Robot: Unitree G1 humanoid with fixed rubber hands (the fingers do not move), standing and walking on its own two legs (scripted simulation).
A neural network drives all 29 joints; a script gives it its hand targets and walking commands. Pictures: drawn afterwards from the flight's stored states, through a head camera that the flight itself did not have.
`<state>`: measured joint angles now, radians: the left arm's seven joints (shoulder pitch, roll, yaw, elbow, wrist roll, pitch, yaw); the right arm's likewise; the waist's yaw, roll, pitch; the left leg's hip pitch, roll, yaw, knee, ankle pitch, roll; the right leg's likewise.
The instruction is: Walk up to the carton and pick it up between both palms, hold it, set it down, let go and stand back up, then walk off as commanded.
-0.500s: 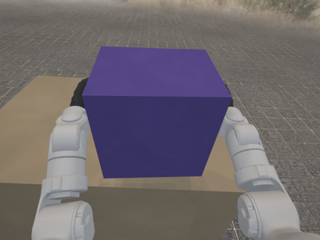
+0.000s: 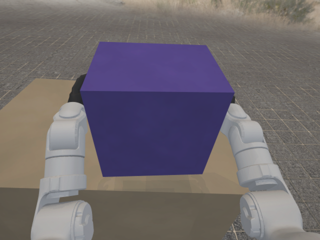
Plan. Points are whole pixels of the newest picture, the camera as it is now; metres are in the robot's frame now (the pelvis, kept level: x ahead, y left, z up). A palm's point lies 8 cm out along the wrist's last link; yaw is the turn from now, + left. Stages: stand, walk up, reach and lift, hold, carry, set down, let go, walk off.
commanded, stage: reach and lift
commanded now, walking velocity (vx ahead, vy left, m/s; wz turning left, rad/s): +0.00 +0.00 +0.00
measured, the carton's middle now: (154, 111) +0.38 -0.01 +0.19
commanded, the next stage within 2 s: hold in 0.42 s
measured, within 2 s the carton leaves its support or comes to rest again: neither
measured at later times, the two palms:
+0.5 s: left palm (73, 102) +0.36 +0.18 +0.23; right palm (224, 99) +0.37 -0.18 +0.24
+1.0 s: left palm (70, 99) +0.35 +0.18 +0.24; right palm (226, 94) +0.37 -0.18 +0.25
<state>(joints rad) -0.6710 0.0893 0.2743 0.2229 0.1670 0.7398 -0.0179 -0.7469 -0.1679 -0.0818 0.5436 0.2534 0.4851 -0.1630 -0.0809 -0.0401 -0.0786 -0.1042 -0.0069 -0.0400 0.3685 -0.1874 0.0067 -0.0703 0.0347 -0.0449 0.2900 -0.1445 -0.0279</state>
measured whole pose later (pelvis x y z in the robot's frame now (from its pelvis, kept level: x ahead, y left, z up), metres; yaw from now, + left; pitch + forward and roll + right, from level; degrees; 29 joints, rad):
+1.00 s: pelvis -0.01 -0.01 +0.00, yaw +0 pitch -4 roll -1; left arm -0.75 0.11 0.31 0.24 0.17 0.84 -0.03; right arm -0.86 -0.18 -0.08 0.59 0.27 0.59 -0.18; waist -0.06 -0.04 -0.12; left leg -0.12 0.00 -0.06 0.37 -0.18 -0.01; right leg -0.09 0.05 -0.04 0.29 -0.14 -0.04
